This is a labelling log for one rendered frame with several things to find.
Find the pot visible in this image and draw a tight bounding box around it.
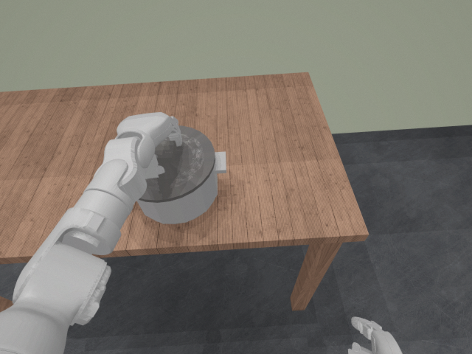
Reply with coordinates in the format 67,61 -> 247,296
137,151 -> 226,224

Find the left robot upper arm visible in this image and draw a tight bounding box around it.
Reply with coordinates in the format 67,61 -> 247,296
0,241 -> 111,354

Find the left robot forearm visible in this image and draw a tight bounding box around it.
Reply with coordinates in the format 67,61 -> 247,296
13,128 -> 155,304

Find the table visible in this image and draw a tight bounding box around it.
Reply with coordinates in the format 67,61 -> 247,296
0,72 -> 369,312

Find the robot left hand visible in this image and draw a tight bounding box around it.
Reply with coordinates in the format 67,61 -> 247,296
117,112 -> 182,179

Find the knob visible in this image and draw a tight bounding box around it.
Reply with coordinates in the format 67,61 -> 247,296
155,141 -> 177,164

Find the robot right hand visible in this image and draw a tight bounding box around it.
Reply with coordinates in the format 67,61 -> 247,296
348,317 -> 402,354

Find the lid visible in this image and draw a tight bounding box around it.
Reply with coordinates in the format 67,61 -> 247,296
139,125 -> 215,203

